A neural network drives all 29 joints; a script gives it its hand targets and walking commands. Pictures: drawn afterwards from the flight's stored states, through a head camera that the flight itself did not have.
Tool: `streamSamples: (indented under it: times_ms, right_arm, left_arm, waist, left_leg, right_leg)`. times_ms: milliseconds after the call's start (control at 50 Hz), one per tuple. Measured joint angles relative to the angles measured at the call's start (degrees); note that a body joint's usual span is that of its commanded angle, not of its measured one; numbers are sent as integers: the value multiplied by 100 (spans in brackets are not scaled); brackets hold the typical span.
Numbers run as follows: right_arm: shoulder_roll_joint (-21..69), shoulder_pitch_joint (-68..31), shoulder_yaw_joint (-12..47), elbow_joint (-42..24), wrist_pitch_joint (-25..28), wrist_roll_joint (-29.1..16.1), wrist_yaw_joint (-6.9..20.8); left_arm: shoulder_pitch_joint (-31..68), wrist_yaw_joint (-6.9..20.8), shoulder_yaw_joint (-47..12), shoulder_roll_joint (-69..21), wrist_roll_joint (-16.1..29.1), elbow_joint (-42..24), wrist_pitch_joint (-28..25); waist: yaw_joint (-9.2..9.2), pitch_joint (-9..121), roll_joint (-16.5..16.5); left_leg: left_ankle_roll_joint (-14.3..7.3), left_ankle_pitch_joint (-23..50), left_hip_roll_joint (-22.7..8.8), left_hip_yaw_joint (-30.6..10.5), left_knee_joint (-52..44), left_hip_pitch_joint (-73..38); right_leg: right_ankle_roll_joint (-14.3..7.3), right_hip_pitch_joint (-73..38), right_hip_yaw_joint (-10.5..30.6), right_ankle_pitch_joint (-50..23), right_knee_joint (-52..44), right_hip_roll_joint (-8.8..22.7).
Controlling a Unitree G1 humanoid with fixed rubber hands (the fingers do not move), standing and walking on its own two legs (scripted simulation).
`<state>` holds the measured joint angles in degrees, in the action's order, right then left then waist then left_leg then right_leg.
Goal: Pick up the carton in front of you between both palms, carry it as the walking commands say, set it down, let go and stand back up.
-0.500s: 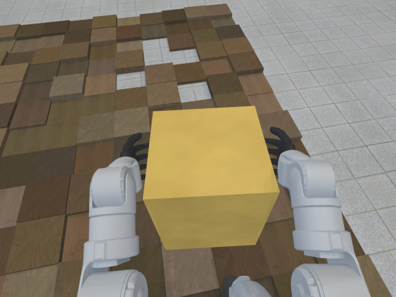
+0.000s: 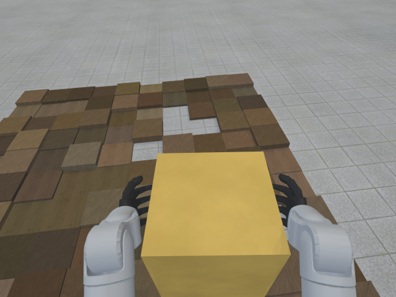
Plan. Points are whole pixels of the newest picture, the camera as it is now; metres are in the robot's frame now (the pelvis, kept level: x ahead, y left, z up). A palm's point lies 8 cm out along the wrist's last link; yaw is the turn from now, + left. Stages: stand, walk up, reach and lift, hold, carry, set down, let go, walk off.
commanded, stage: carry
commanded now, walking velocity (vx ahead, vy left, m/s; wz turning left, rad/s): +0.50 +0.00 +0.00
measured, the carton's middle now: (211, 229) +0.28 +0.00 +0.02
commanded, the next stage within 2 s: none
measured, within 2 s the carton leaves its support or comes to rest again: neither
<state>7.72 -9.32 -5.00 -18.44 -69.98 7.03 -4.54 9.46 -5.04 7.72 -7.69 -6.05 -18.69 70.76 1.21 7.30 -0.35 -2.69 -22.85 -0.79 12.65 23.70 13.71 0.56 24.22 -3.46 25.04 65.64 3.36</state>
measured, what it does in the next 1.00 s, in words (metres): walks ahead: right foot, then left foot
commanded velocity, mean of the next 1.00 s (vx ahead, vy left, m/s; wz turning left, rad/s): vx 0.50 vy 0.00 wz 0.00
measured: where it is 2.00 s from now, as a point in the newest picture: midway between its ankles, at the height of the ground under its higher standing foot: (193, 143)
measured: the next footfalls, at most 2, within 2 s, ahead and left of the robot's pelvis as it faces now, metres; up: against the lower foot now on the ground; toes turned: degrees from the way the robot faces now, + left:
right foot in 0.22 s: +0.33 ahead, -0.12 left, +0.01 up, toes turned -8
left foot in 0.70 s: +0.68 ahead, +0.10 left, -0.02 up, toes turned +7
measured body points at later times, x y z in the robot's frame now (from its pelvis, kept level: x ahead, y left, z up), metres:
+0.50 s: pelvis +0.33 -0.03 +0.02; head +0.35 -0.04 +0.47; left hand +0.67 +0.15 +0.14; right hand +0.70 -0.15 +0.14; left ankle +0.41 +0.12 -0.68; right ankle +0.29 -0.11 -0.73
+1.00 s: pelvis +0.71 +0.04 -0.01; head +0.81 +0.06 +0.43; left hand +1.08 +0.19 +0.04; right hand +1.06 -0.12 +0.05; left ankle +0.64 +0.09 -0.75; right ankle +0.78 -0.10 -0.69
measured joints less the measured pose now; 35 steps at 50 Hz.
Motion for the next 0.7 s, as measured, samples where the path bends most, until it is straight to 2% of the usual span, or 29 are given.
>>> streamSamples:
  times_ms: [40,80,180,220,240,260,300,340,380,440,560,620,660,680,700]
  right_arm:
    - [-4,20,-48,-97,-90,-56,-37]
    - [0,-25,-91,-203,-154,-100,-61]
    - [32,-269,-213,-488,-298,-152,-79]
    - [-2,-422,-300,-587,-366,-159,-83]
    - [-91,-538,-333,-573,-407,-183,-86]
    - [-199,-694,-356,-479,-450,-229,-85]
    - [-357,-1100,-382,-153,-561,-299,-90]
    - [-406,-1481,-419,194,-653,-292,-100]
    - [-426,-1801,-456,532,-692,-239,-115]
    - [-503,-2209,-531,1115,-636,-172,-119]
    - [-746,-2820,-712,2215,-317,-201,-122]
    - [-851,-3022,-784,2551,-185,-269,-130]
    - [-901,-3127,-813,2705,-116,-319,-137]
    - [-894,-3192,-808,2784,-83,-334,-162]
    - [-881,-3277,-802,2869,-53,-329,-182]
  left_arm:
    - [35,7,-45,0,-21,-17,71]
    - [84,11,-58,-7,-37,-104,122]
    - [280,10,-31,-40,-68,-410,243]
    - [534,-3,-1,-51,-55,-386,295]
    - [691,-44,-14,-53,-43,-289,293]
    - [831,-84,-16,-32,-29,-189,302]
    - [1093,-196,1,95,61,0,403]
    - [1350,-253,53,267,173,219,521]
    - [1654,-261,147,403,256,543,577]
    - [2144,-251,278,542,317,1232,509]
    - [2902,-202,343,693,279,2568,89]
    - [3102,-202,290,743,270,2910,-56]
    - [3165,-215,252,773,280,3002,-108]
    - [3195,-226,238,816,299,3004,-90]
    - [3222,-233,250,862,321,2996,-72]
  waist:
    - [83,47,20]
    - [132,69,36]
    - [102,3,133]
    - [-41,-98,114]
    - [-158,-159,134]
    - [-287,-186,133]
    - [-408,-269,142]
    - [-460,-314,166]
    - [-470,-332,158]
    - [-460,-307,120]
    - [-416,-347,204]
    - [-374,-421,245]
    - [-315,-500,301]
    - [-283,-543,257]
    - [-234,-555,252]
  left_leg:
    - [80,-110,-12,-49,-304,-381]
    - [145,-190,-42,-77,-579,-753]
    - [445,-701,-253,-157,-760,-1610]
    - [573,-1073,-440,-163,69,-1634]
    - [568,-891,-585,-243,949,-1387]
    - [483,-778,-579,-536,2006,-961]
    - [270,-501,-396,-1049,3787,-23]
    - [126,-149,-326,-1171,4400,736]
    - [93,136,-337,-1133,4096,1283]
    - [150,582,-359,-1007,3103,1825]
    - [133,2052,-426,-973,1652,2376]
    - [53,2625,-407,-847,825,2260]
    - [-21,2751,-372,-724,456,2004]
    - [-36,2765,-310,-622,293,1775]
    - [-14,2662,-261,-547,163,1508]
  right_leg:
    - [9,457,-92,-212,-337,82]
    - [34,760,-199,-448,-1105,165]
    - [-59,748,-735,-1223,-2962,118]
    - [-199,405,-934,-1477,-3281,-7]
    - [-346,319,-965,-1678,-3116,-48]
    - [-474,298,-971,-1573,-2917,-71]
    - [-603,101,-942,-1241,-2913,-119]
    - [-527,-178,-916,-1188,-3213,-157]
    - [-498,-473,-893,-1179,-3575,-172]
    - [-438,-896,-842,-1131,-4066,-164]
    - [-246,-1722,-744,-640,-4439,-255]
    - [-92,-2186,-726,-230,-4435,-285]
    - [6,-2453,-791,-190,-4229,-282]
    - [-32,-2505,-810,-523,-3880,-194]
    - [-47,-2477,-800,-330,-3323,-118]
